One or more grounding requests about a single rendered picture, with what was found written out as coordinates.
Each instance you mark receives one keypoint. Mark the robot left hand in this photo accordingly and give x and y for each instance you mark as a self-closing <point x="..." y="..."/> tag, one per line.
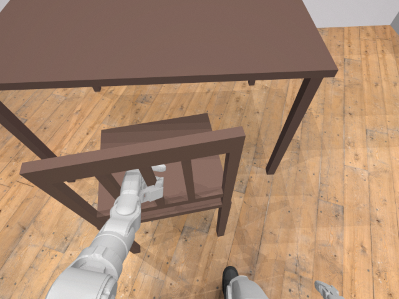
<point x="133" y="183"/>

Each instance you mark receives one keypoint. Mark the right robot foot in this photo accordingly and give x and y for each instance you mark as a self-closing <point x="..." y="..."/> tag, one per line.
<point x="228" y="274"/>

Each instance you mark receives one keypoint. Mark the table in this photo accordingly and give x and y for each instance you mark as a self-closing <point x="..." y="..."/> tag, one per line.
<point x="100" y="43"/>

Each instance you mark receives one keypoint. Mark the robot left upper arm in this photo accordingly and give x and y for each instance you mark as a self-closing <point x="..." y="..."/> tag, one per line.
<point x="76" y="283"/>

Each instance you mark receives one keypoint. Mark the robot right hand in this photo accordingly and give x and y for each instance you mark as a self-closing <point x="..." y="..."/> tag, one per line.
<point x="327" y="291"/>

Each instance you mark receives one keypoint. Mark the right robot shin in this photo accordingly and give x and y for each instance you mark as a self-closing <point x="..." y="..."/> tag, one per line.
<point x="240" y="277"/>

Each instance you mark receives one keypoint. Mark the left robot forearm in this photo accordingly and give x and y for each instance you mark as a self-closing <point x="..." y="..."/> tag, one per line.
<point x="112" y="244"/>

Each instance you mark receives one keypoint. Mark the chair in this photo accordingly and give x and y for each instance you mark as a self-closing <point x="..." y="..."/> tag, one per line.
<point x="194" y="180"/>

